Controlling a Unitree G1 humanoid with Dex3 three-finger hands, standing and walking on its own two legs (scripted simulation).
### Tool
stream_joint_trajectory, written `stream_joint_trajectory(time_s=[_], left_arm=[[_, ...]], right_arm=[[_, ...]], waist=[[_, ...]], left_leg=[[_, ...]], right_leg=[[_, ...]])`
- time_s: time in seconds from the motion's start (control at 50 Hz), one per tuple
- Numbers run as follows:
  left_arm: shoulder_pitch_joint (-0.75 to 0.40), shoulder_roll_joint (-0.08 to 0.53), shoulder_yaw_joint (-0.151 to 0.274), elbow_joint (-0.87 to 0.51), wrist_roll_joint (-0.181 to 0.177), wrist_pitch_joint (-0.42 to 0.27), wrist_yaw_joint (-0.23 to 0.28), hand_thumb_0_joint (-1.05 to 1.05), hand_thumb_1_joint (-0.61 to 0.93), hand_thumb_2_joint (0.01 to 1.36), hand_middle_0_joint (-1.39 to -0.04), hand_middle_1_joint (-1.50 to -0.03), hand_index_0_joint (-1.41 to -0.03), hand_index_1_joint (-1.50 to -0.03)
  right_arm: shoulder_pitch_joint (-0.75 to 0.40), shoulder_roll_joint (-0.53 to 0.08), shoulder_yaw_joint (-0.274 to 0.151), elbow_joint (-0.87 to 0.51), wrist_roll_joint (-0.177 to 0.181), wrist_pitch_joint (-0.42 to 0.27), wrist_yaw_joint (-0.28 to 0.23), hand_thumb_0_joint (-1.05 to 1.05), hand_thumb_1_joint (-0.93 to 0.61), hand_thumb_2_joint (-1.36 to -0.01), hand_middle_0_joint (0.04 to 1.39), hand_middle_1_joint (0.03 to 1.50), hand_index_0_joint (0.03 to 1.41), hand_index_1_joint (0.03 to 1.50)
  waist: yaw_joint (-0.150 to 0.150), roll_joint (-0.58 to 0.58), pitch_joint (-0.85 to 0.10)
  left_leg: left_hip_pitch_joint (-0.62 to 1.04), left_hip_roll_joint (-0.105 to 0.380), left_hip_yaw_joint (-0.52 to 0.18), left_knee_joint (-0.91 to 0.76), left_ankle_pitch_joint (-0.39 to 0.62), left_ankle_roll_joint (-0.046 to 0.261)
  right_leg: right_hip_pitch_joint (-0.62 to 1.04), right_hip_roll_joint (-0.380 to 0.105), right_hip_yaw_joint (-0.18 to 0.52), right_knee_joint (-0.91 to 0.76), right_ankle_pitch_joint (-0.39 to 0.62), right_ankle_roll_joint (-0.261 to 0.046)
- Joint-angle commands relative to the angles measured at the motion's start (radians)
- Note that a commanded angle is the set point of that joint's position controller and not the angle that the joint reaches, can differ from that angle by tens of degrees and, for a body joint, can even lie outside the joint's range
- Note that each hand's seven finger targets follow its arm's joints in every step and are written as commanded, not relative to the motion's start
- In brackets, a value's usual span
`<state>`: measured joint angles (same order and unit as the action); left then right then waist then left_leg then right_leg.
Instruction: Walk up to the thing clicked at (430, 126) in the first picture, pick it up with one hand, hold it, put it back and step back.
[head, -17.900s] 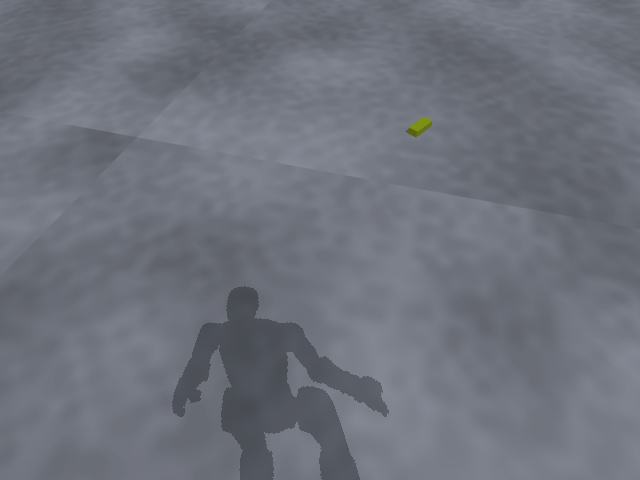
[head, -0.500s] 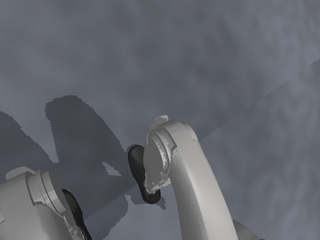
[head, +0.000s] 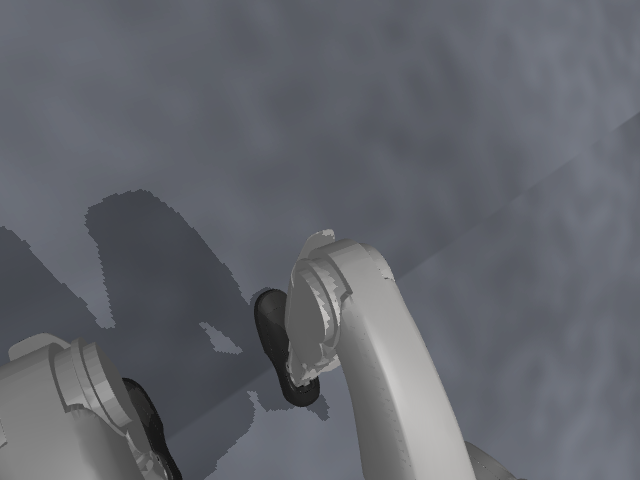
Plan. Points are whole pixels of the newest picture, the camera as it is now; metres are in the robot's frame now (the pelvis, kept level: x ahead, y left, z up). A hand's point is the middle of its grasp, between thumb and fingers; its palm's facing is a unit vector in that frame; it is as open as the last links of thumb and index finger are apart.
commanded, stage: rise first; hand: left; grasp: from above
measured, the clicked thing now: out of the picture +0.51 +0.34 -0.32
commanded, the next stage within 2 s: approach in 0.18 s
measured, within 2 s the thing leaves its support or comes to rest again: neither
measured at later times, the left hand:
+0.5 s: hand out of the picture +0.47 +0.35 -0.20, palm faces -0.09 -0.44 -0.90, open 14.0 cm
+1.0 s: hand out of the picture +0.50 +0.31 -0.20, palm faces -0.09 -0.43 -0.90, open 14.2 cm
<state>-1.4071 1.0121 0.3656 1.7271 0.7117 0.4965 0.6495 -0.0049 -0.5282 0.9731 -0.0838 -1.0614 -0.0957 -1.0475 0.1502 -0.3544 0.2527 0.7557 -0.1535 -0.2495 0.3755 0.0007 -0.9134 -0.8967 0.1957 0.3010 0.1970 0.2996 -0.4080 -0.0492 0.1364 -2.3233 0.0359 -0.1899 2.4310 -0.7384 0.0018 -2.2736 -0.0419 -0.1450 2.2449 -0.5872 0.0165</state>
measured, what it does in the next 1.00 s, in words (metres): stands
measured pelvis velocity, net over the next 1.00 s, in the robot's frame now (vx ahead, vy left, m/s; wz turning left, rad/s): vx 0.00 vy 0.00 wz -0.01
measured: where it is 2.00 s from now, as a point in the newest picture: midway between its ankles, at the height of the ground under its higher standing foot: (227, 412)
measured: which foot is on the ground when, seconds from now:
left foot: down 0.00-1.00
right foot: down 0.00-1.00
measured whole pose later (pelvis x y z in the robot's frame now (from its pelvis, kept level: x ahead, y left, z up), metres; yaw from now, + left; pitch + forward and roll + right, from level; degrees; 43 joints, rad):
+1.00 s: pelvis +0.00 +0.00 +0.00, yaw -1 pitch +35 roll -12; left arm -1.46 0.99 0.35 1.76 0.70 0.52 0.70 0.00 -0.54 0.96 -0.08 -1.06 -0.09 -1.04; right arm 0.17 -0.37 0.26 0.74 -0.15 -0.23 0.39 0.00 -0.91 -0.89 0.19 0.30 0.20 0.30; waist -0.46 -0.03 0.16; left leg -2.31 0.05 -0.20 2.41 -0.74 -0.01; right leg -2.28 -0.02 -0.15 2.23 -0.57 0.01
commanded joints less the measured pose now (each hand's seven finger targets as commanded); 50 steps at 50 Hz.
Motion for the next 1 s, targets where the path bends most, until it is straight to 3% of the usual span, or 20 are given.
stream_joint_trajectory(time_s=[0.0,0.18,0.2,0.22,0.24,0.26,0.3,0.38,0.42,0.46,0.52,0.56,0.58,0.68,0.7,0.74,0.76,0.86,0.94,0.98], left_arm=[[-0.278,0.22,-0.037,-0.151,0.025,-0.009,0.046,0.0,-0.564,0.991,-0.073,-1.056,-0.074,-1.056],[-0.269,0.208,-0.045,-0.113,0.022,-0.007,0.045,0.0,-0.549,0.976,-0.071,-1.053,-0.079,-1.046],[-0.3,0.223,-0.034,-0.163,0.023,-0.011,0.047,0.0,-0.557,0.982,-0.071,-1.048,-0.075,-1.045],[-0.261,0.207,-0.045,-0.076,0.021,-0.005,0.049,0.0,-0.551,0.978,-0.07,-1.057,-0.077,-1.051],[-0.264,0.226,-0.046,-0.116,0.028,-0.008,0.046,0.0,-0.547,0.976,-0.073,-1.054,-0.081,-1.048],[-0.288,0.228,-0.036,-0.142,0.027,-0.009,0.048,0.0,-0.611,1.054,-0.088,-1.015,-0.049,-1.058],[-0.262,0.195,-0.049,-0.11,0.017,-0.005,0.043,0.0,-0.529,0.948,-0.062,-1.064,-0.081,-1.046],[-0.303,0.161,-0.077,-0.135,0.03,-0.014,0.04,0.0,-0.518,0.938,-0.063,-1.071,-0.088,-1.046],[-0.304,0.119,-0.1,-0.101,0.031,-0.018,0.042,0.0,-0.521,0.944,-0.065,-1.072,-0.088,-1.049],[-0.375,0.109,-0.099,-0.165,0.03,-0.03,0.055,0.0,-0.516,0.937,-0.063,-1.084,-0.091,-1.057],[-0.373,0.064,-0.125,-0.102,0.021,-0.024,0.067,0.0,-0.509,0.932,-0.061,-1.086,-0.093,-1.055],[-0.433,0.1,-0.093,-0.16,0.012,-0.027,0.088,0.0,-0.528,0.944,-0.062,-1.077,-0.087,-1.053],[-0.411,0.099,-0.094,-0.097,0.005,-0.017,0.097,0.0,-0.541,0.952,-0.062,-1.087,-0.083,-1.067],[-0.442,0.185,-0.049,-0.117,0.025,0.012,0.125,0.0,-0.58,0.979,-0.065,-1.054,-0.067,-1.053],[-0.41,0.167,-0.057,-0.088,0.035,0.021,0.12,0.0,-0.582,0.982,-0.067,-1.048,-0.067,-1.049],[-0.367,0.163,-0.073,-0.064,0.038,0.032,0.107,0.0,-0.583,0.98,-0.066,-1.056,-0.069,-1.054],[-0.37,0.18,-0.07,-0.081,0.052,0.03,0.105,0.0,-0.574,0.973,-0.064,-1.048,-0.069,-1.044],[-0.278,0.174,-0.074,-0.034,0.025,0.034,0.08,0.0,-0.547,0.949,-0.06,-1.055,-0.078,-1.037],[-0.314,0.187,-0.052,-0.083,-0.003,0.016,0.089,0.0,-0.566,0.973,-0.065,-1.04,-0.068,-1.037],[-0.373,0.204,-0.051,-0.146,0.002,0.001,0.095,0.0,-0.581,0.986,-0.067,-1.031,-0.063,-1.037]], right_arm=[[0.268,-0.313,-0.074,0.049,0.006,-0.001,0.0,0.0,-0.908,-0.9,0.2,0.3,0.2,0.3],[0.284,-0.321,-0.073,0.05,-0.003,0.0,0.002,0.0,-0.907,-0.899,0.2,0.3,0.2,0.3],[0.279,-0.317,-0.07,0.044,0.001,0.0,0.005,0.0,-0.908,-0.899,0.2,0.3,0.2,0.3],[0.281,-0.325,-0.068,0.052,-0.001,-0.001,0.003,0.0,-0.907,-0.899,0.2,0.3,0.2,0.3],[0.271,-0.317,-0.063,0.053,0.002,-0.003,0.003,0.0,-0.907,-0.899,0.2,0.3,0.2,0.3],[0.275,-0.322,-0.072,0.045,0.003,-0.003,0.003,0.0,-0.913,-0.9,0.2,0.3,0.2,0.3],[0.266,-0.317,-0.071,0.038,0.001,-0.001,0.002,0.0,-0.902,-0.893,0.2,0.3,0.2,0.3],[0.283,-0.308,-0.07,0.062,-0.002,-0.006,0.003,0.0,-0.902,-0.892,0.2,0.3,0.2,0.3],[0.288,-0.313,-0.077,0.067,-0.003,-0.01,0.001,0.0,-0.9,-0.892,0.2,0.3,0.2,0.3],[0.291,-0.32,-0.086,0.065,-0.009,-0.014,0.002,0.0,-0.902,-0.893,0.2,0.3,0.2,0.3],[0.289,-0.322,-0.074,0.087,-0.021,-0.015,0.008,0.0,-0.9,-0.892,0.2,0.3,0.2,0.3],[0.294,-0.331,-0.077,0.08,-0.016,-0.011,0.014,0.0,-0.901,-0.893,0.2,0.3,0.2,0.3],[0.283,-0.337,-0.072,0.077,-0.023,-0.011,0.014,0.0,-0.904,-0.894,0.2,0.3,0.2,0.3],[0.272,-0.344,-0.062,0.054,-0.011,0.004,0.029,0.0,-0.907,-0.895,0.2,0.3,0.2,0.3],[0.274,-0.345,-0.065,0.04,-0.01,0.009,0.033,0.0,-0.907,-0.895,0.2,0.3,0.2,0.3],[0.27,-0.339,-0.059,0.046,-0.006,0.018,0.032,0.0,-0.907,-0.895,0.2,0.3,0.2,0.3],[0.274,-0.334,-0.056,0.034,0.002,0.018,0.033,0.0,-0.904,-0.893,0.2,0.3,0.2,0.3],[0.287,-0.322,-0.058,0.017,0.007,0.025,0.024,0.0,-0.9,-0.891,0.2,0.3,0.2,0.3],[0.284,-0.328,-0.069,0.013,0.001,0.023,0.018,0.0,-0.901,-0.892,0.2,0.3,0.2,0.3],[0.283,-0.318,-0.064,0.034,-0.005,0.023,0.014,0.0,-0.903,-0.894,0.2,0.3,0.2,0.3]], waist=[[-0.038,0.495,-0.736],[-0.062,0.475,-0.709],[-0.049,0.502,-0.741],[-0.056,0.473,-0.709],[-0.05,0.48,-0.715],[-0.049,0.494,-0.725],[-0.059,0.489,-0.703],[-0.071,0.504,-0.701],[-0.096,0.495,-0.681],[-0.104,0.541,-0.713],[-0.129,0.517,-0.661],[-0.12,0.565,-0.721],[-0.125,0.539,-0.693],[-0.092,0.544,-0.76],[-0.107,0.531,-0.736],[-0.106,0.481,-0.694],[-0.092,0.476,-0.719],[-0.085,0.391,-0.708],[-0.087,0.44,-0.728],[-0.091,0.485,-0.744]], left_leg=[[0.502,0.006,0.065,-0.267,0.266,0.003],[0.491,0.003,0.072,-0.264,0.273,0.004],[0.528,0.006,0.062,-0.261,0.294,-0.001],[0.487,0.007,0.07,-0.261,0.275,0.003],[0.475,0.001,0.07,-0.261,0.26,0.007],[0.507,0.006,0.061,-0.272,0.273,0.001],[0.503,0.006,0.06,-0.265,0.275,0.0],[0.515,0.007,0.053,-0.27,0.279,-0.002],[0.515,0.007,0.048,-0.274,0.261,-0.002],[0.568,0.008,0.042,-0.279,0.289,-0.011],[0.534,0.003,0.039,-0.28,0.241,-0.007],[0.597,0.006,0.029,-0.287,0.272,-0.017],[0.569,0.005,0.035,-0.292,0.253,-0.014],[0.533,0.003,0.064,-0.267,0.3,-0.004],[0.516,0.001,0.066,-0.267,0.313,-0.004],[0.455,-0.002,0.074,-0.261,0.289,0.007],[0.448,-0.001,0.078,-0.251,0.297,0.01],[0.37,-0.002,0.09,-0.246,0.256,0.025],[0.416,0.004,0.076,-0.267,0.246,0.015],[0.448,0.008,0.067,-0.273,0.239,0.01]], right_leg=[[0.449,0.066,-0.068,-0.168,0.217,-0.024],[0.47,0.068,-0.063,-0.174,0.226,-0.021],[0.448,0.063,-0.066,-0.164,0.237,-0.024],[0.467,0.071,-0.067,-0.172,0.224,-0.021],[0.463,0.068,-0.064,-0.176,0.218,-0.018],[0.456,0.064,-0.067,-0.164,0.224,-0.023],[0.435,0.069,-0.07,-0.162,0.224,-0.025],[0.435,0.068,-0.073,-0.16,0.228,-0.027],[0.429,0.069,-0.075,-0.17,0.219,-0.028],[0.423,0.061,-0.076,-0.162,0.239,-0.034],[0.411,0.06,-0.083,-0.175,0.21,-0.029],[0.414,0.054,-0.082,-0.164,0.235,-0.033],[0.429,0.057,-0.082,-0.171,0.227,-0.03],[0.488,0.058,-0.071,-0.178,0.275,-0.016],[0.485,0.059,-0.071,-0.174,0.286,-0.015],[0.502,0.066,-0.071,-0.182,0.271,-0.006],[0.501,0.069,-0.067,-0.188,0.277,-0.004],[0.561,0.085,-0.056,-0.21,0.246,0.008],[0.547,0.083,-0.065,-0.202,0.226,-0.004],[0.531,0.078,-0.068,-0.201,0.216,-0.009]])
